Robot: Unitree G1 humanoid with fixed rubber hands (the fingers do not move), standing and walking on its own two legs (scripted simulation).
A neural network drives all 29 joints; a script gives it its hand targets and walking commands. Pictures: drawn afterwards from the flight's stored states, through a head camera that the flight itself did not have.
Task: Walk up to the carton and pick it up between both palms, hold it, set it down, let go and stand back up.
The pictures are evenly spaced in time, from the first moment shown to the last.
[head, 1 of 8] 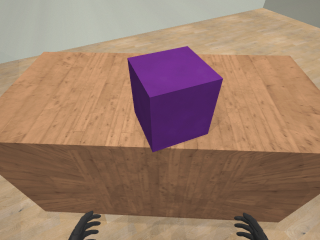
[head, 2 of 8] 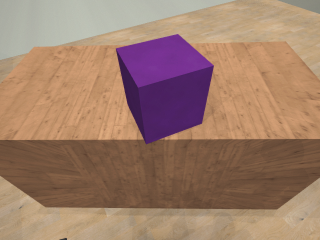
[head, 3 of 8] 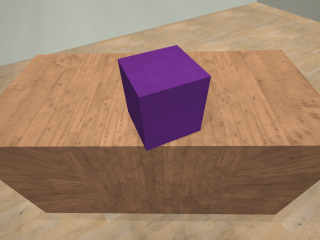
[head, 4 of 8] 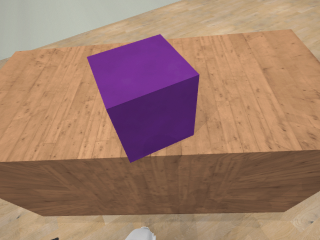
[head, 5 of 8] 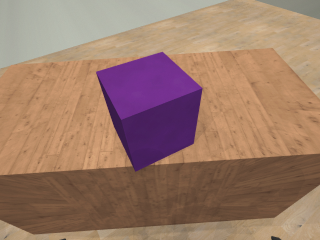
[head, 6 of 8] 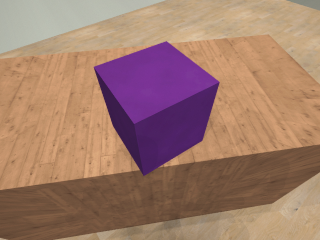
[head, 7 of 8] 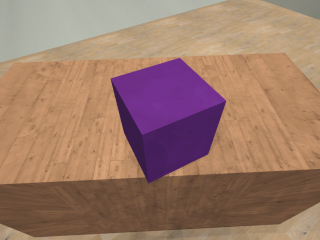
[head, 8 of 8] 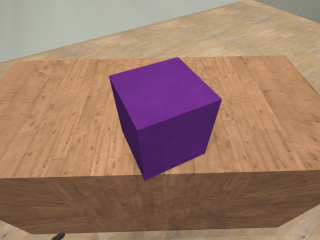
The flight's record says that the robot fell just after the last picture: no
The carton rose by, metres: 0.00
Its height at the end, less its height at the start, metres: +0.00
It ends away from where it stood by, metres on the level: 0.00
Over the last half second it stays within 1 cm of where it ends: yes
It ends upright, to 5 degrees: yes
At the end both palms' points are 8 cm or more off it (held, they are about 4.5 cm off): yes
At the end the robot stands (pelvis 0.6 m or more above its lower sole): yes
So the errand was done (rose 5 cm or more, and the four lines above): no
